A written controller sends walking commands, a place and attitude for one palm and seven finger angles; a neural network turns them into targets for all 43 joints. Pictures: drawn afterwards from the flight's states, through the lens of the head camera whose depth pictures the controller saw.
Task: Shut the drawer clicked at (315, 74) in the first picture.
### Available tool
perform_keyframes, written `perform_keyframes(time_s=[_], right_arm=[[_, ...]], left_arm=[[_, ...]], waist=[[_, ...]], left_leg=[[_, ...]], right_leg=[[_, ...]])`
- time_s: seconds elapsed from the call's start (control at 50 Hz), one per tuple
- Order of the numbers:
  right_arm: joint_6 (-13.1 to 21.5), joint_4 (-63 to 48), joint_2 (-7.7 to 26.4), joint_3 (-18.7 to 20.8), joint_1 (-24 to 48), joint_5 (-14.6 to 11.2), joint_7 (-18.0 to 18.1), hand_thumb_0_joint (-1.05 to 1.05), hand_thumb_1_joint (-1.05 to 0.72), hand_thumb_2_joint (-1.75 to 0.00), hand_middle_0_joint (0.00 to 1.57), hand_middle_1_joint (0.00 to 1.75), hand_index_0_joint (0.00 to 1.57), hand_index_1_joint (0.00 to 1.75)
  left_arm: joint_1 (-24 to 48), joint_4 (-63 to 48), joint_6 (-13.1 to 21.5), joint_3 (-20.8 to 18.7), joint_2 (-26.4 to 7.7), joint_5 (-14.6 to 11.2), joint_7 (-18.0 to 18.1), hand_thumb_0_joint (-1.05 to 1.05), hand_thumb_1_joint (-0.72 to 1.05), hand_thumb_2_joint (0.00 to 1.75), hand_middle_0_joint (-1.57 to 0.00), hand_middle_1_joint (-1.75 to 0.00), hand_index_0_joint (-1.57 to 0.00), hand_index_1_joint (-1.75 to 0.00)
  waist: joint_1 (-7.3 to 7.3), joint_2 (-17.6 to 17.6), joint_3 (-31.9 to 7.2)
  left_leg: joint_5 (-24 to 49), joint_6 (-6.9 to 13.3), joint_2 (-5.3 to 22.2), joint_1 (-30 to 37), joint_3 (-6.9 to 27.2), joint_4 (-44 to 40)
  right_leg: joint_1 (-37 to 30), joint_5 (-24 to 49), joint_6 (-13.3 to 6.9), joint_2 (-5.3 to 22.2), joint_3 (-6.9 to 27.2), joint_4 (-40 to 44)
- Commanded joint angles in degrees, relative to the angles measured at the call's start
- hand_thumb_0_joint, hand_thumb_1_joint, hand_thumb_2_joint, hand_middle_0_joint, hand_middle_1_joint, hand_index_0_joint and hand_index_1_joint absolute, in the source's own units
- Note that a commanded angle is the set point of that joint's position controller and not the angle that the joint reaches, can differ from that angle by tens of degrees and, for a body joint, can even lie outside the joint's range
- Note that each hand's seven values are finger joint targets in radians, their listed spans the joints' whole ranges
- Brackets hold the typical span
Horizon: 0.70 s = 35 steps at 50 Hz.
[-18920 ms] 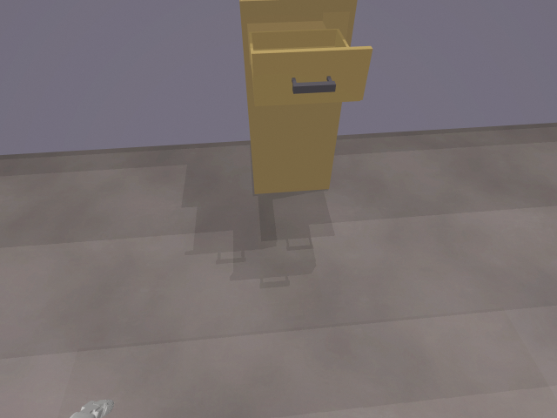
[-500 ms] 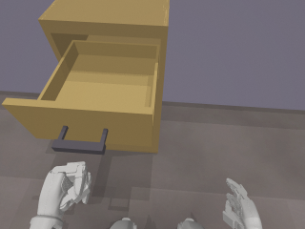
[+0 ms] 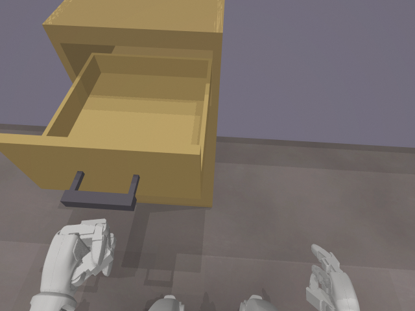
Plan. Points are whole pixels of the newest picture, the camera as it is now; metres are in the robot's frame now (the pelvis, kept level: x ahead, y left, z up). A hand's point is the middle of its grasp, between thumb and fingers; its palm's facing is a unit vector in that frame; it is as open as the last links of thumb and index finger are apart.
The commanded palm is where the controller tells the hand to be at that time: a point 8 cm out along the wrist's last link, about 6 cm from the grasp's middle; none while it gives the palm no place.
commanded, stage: push the drawer shut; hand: left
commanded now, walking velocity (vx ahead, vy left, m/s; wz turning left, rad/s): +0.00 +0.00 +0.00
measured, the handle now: (103, 189) +0.32 +0.21 +0.06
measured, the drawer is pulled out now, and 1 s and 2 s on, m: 0.29 0.22 0.11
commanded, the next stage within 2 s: none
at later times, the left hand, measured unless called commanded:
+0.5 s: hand (115, 233) +0.24 +0.17 +0.05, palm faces -0.02 -1.00 -0.07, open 3.0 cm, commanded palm +0.24 +0.22 +0.06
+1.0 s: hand (125, 197) +0.31 +0.17 +0.06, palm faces -0.04 -1.00 -0.07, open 3.1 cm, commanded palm +0.30 +0.22 +0.06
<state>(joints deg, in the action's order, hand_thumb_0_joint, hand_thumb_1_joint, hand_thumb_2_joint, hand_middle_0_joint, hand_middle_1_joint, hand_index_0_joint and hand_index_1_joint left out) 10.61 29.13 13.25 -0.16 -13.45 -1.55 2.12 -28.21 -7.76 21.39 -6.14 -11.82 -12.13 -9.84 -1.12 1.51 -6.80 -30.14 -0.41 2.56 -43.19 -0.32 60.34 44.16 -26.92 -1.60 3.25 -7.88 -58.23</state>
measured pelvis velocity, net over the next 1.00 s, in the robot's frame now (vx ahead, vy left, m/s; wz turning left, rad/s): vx -0.02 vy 0.00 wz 0.00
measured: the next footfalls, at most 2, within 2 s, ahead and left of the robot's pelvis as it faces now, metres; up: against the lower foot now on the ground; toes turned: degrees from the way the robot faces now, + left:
none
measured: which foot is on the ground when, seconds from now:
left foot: down 0.00-1.00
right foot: down 0.00-1.00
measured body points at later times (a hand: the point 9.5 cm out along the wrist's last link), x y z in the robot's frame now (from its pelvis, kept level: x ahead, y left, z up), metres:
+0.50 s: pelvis +0.00 +0.00 +0.00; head +0.07 +0.00 +0.45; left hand +0.24 +0.22 +0.06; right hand +0.17 -0.24 -0.08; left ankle -0.01 +0.12 -0.67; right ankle +0.02 -0.11 -0.67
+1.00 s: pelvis -0.02 +0.00 +0.01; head +0.05 +0.00 +0.45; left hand +0.30 +0.22 +0.06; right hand +0.13 -0.24 -0.09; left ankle -0.01 +0.12 -0.67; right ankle +0.02 -0.11 -0.67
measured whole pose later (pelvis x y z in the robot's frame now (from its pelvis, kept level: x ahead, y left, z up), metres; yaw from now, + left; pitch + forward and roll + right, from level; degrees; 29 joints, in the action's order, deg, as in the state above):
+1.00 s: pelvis -0.02 +0.00 +0.01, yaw +0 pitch +13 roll -1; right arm 9.7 34.3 14.8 -2.1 -13.2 -1.7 2.5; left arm 5.2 18.9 19.0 -7.5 -14.1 -11.1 -9.5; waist -2.1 1.3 -4.8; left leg -26.7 -0.1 1.8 -43.6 -0.6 57.8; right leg 44.7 -23.7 -1.5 3.7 -7.5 -55.9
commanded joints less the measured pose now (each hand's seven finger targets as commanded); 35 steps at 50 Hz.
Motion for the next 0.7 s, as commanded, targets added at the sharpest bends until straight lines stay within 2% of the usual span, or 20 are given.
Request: perform_keyframes(time_s=[0.0, 0.04, 0.06, 0.1, 0.16, 0.18, 0.2, 0.24, 0.26, 0.28, 0.3, 0.34, 0.36, 0.4, 0.46, 0.5, 0.56, 0.6, 0.66, 0.68], right_arm=[[3.26, -8.76, 6.54, 2.8, 2.32, -0.33, 0.62, 0.0, -0.9, -0.9, 0.2, 0.3, 0.2, 0.3], [3.39, -8.54, 6.97, 2.76, 2.0, -0.35, 0.66, 0.0, -0.9, -0.9, 0.2, 0.3, 0.2, 0.3], [3.46, -8.4, 7.22, 2.66, 2.02, -0.29, 0.79, 0.0, -0.9, -0.9, 0.2, 0.3, 0.2, 0.3], [3.72, -8.4, 7.34, 2.71, 1.52, -0.2, 0.78, 0.0, -0.9, -0.9, 0.2, 0.3, 0.2, 0.3], [3.5, -8.06, 7.67, 2.7, 1.47, -0.08, 1.0, 0.0, -0.9, -0.9, 0.2, 0.3, 0.2, 0.3], [3.36, -8.08, 7.61, 2.76, 1.4, -0.12, 0.94, 0.0, -0.9, -0.9, 0.2, 0.3, 0.2, 0.3], [3.43, -8.52, 7.41, 2.57, 1.47, -0.12, 0.77, 0.0, -0.9, -0.9, 0.2, 0.3, 0.2, 0.3], [3.24, -8.36, 7.39, 2.61, 1.34, -0.08, 0.65, 0.0, -0.9, -0.9, 0.2, 0.3, 0.2, 0.3], [2.99, -8.37, 7.51, 2.64, 1.39, -0.06, 0.66, 0.0, -0.9, -0.9, 0.2, 0.3, 0.2, 0.3], [2.96, -8.43, 7.25, 2.5, 1.33, -0.02, 0.47, 0.0, -0.9, -0.9, 0.2, 0.3, 0.2, 0.3], [2.91, -8.47, 7.32, 2.57, 1.09, -0.05, 0.38, 0.0, -0.9, -0.9, 0.2, 0.3, 0.2, 0.3], [2.97, -8.02, 7.62, 2.47, 0.91, 0.01, 0.4, 0.0, -0.9, -0.9, 0.2, 0.3, 0.2, 0.3], [2.92, -7.75, 7.77, 2.32, 0.9, 0.17, 0.53, 0.0, -0.9, -0.9, 0.2, 0.3, 0.2, 0.3], [3.01, -7.25, 7.96, 2.33, 0.64, 0.21, 0.52, 0.0, -0.9, -0.9, 0.2, 0.3, 0.2, 0.3], [3.31, -6.23, 8.27, 2.15, 1.37, 0.12, 0.75, 0.0, -0.9, -0.9, 0.2, 0.3, 0.2, 0.3], [3.38, -5.99, 8.35, 2.18, 1.03, 0.05, 0.79, 0.0, -0.9, -0.9, 0.2, 0.3, 0.2, 0.3], [3.4, -4.99, 8.61, 1.94, 1.44, -0.07, 1.11, 0.0, -0.9, -0.9, 0.2, 0.3, 0.2, 0.3], [3.35, -4.77, 8.61, 1.92, 1.61, -0.19, 1.14, 0.0, -0.9, -0.9, 0.2, 0.3, 0.2, 0.3], [3.31, -4.25, 8.76, 1.62, 2.02, -0.39, 1.33, 0.0, -0.9, -0.9, 0.2, 0.3, 0.2, 0.3], [3.23, -4.01, 8.74, 1.67, 2.01, -0.4, 1.36, 0.0, -0.9, -0.9, 0.2, 0.3, 0.2, 0.3]], left_arm=[[2.66, -11.38, 4.71, -4.09, -5.62, -1.65, -0.54, 0.0, 0.9, 0.9, -1.4, -1.6, -1.4, -1.6], [4.49, -10.55, 4.22, -3.57, -5.58, -1.72, -1.16, 0.0, 0.9, 0.9, -1.4, -1.6, -1.4, -1.6], [6.08, -10.25, 4.04, -2.48, -5.06, -1.48, -1.36, 0.0, 0.9, 0.9, -1.4, -1.6, -1.4, -1.6], [6.57, -10.04, 3.55, -1.98, -4.83, -1.62, -1.7, 0.0, 0.9, 0.9, -1.4, -1.6, -1.4, -1.6], [9.03, -8.59, 2.73, -3.97, -6.97, -1.54, -1.4, 0.0, 0.9, 0.9, -1.4, -1.6, -1.4, -1.6], [9.15, -8.1, 2.68, -4.88, -7.31, -1.32, -1.15, 0.0, 0.9, 0.9, -1.4, -1.6, -1.4, -1.6], [9.56, -8.68, 2.58, -3.6, -6.07, -1.39, -1.03, 0.0, 0.9, 0.9, -1.4, -1.6, -1.4, -1.6], [10.23, -8.13, 2.31, -4.71, -6.52, -1.5, -0.39, 0.0, 0.9, 0.9, -1.4, -1.6, -1.4, -1.6], [10.06, -7.57, 2.15, -5.56, -7.37, -1.35, 0.09, 0.0, 0.9, 0.9, -1.4, -1.6, -1.4, -1.6], [10.63, -7.7, 2.22, -4.38, -5.8, -1.41, 0.24, 0.0, 0.9, 0.9, -1.4, -1.6, -1.4, -1.6], [10.83, -7.62, 2.09, -4.26, -5.83, -1.4, 0.36, 0.0, 0.9, 0.9, -1.4, -1.6, -1.4, -1.6], [14.44, -7.28, 2.39, -3.42, -5.57, -1.12, 0.66, 0.0, 0.9, 0.9, -1.4, -1.6, -1.4, -1.6], [16.42, -6.88, 2.65, -3.21, -5.8, -0.96, 0.91, 0.0, 0.9, 0.9, -1.4, -1.6, -1.4, -1.6], [17.73, -5.49, 3.18, -3.43, -6.0, -0.83, 0.83, 0.0, 0.9, 0.9, -1.4, -1.6, -1.4, -1.6], [24.66, -4.53, 4.01, -2.81, -6.7, -0.38, 0.6, 0.0, 0.9, 0.9, -1.4, -1.6, -1.4, -1.6], [25.56, -3.29, 3.83, -2.76, -6.53, -0.5, 0.27, 0.0, 0.9, 0.9, -1.4, -1.6, -1.4, -1.6], [32.54, -2.15, 3.31, -2.07, -6.84, -0.6, 0.01, 0.0, 0.9, 0.9, -1.4, -1.6, -1.4, -1.6], [33.9, -0.82, 2.91, -2.42, -7.08, -0.68, -0.14, 0.0, 0.9, 0.9, -1.4, -1.6, -1.4, -1.6], [38.47, 1.4, 1.95, -1.79, -7.07, -0.85, -0.02, 0.0, 0.9, 0.9, -1.4, -1.6, -1.4, -1.6], [39.33, 2.35, 1.82, -2.7, -7.58, -0.99, 0.1, 0.0, 0.9, 0.9, -1.4, -1.6, -1.4, -1.6]], waist=[[-0.46, 0.75, -9.76], [-1.03, 0.89, -9.65], [-1.7, -0.44, -9.83], [-1.42, 0.53, -10.91], [-1.34, -1.03, -11.26], [-0.76, 0.16, -11.66], [-0.79, 0.44, -11.57], [-0.36, 0.77, -12.32], [-0.17, -0.43, -12.71], [-0.22, 0.65, -12.9], [-0.51, 0.22, -12.78], [-1.36, 0.22, -11.76], [-1.9, -1.35, -11.11], [-1.91, -0.78, -11.11], [-2.88, -0.1, -10.55], [-2.62, 0.91, -11.88], [-3.56, 0.37, -12.6], [-2.97, 1.67, -13.73], [-3.57, 0.82, -13.16], [-3.13, 0.68, -13.42]], left_leg=[[14.26, 1.35, -2.77, 2.69, 1.18, -8.64], [14.44, 1.32, -2.69, 3.02, 1.33, -8.62], [14.76, 1.54, -2.55, 3.15, 1.56, -8.47], [15.73, 1.45, -2.64, 3.84, 1.65, -8.56], [15.95, 1.55, -2.65, 3.2, 1.57, -8.53], [16.43, 1.38, -2.62, 3.79, 1.57, -8.96], [16.59, 1.37, -2.68, 4.23, 1.48, -9.28], [17.48, 1.23, -2.69, 4.59, 1.3, -9.54], [18.14, 1.28, -2.57, 4.35, 1.45, -9.8], [18.53, 1.23, -2.71, 4.99, 1.2, -9.92], [18.89, 1.2, -2.56, 5.27, 1.19, -9.87], [17.64, 1.15, -2.53, 4.95, 1.27, -9.64], [17.14, 1.28, -2.41, 4.27, 1.66, -9.59], [15.59, 1.2, -2.5, 4.2, 1.64, -9.55], [13.26, 1.36, -2.42, 3.68, 1.98, -9.18], [13.2, 1.31, -2.52, 4.54, 1.98, -9.44], [11.51, 1.52, -2.48, 4.32, 2.33, -9.51], [11.44, 1.39, -2.62, 5.14, 2.4, -10.12], [9.53, 1.52, -2.59, 4.83, 2.61, -10.67], [9.33, 1.44, -2.63, 4.8, 2.5, -10.79]], right_leg=[[-10.95, 10.33, 0.59, -2.11, 5.41, 9.57], [-10.19, 10.69, 0.65, -2.14, 5.02, 9.52], [-9.71, 11.1, 0.78, -2.3, 4.76, 9.18], [-10.27, 12.47, 0.75, -2.12, 4.71, 8.99], [-11.06, 12.79, 0.89, -2.15, 4.92, 9.17], [-11.22, 13.19, 0.73, -2.16, 4.7, 8.87], [-11.26, 13.56, 0.77, -2.08, 4.54, 8.95], [-12.27, 14.73, 0.71, -2.1, 4.54, 8.89], [-12.75, 15.09, 0.67, -2.18, 4.28, 8.67], [-12.95, 15.96, 0.72, -2.15, 4.33, 8.75], [-12.72, 16.5, 0.79, -2.15, 4.18, 8.78], [-11.23, 15.22, 0.91, -2.15, 4.21, 8.87], [-10.52, 14.37, 0.95, -2.29, 4.0, 8.65], [-9.97, 12.69, 0.88, -2.24, 4.32, 8.98], [-8.17, 9.57, 0.76, -2.18, 4.72, 9.07], [-8.43, 9.56, 0.72, -2.11, 4.73, 9.25], [-7.84, 7.59, 0.84, -2.13, 4.97, 9.51], [-8.5, 7.51, 0.68, -2.04, 4.97, 9.67], [-7.85, 5.55, 0.79, -2.12, 5.0, 10.33], [-8.55, 5.37, 0.79, -2.08, 5.28, 10.57]])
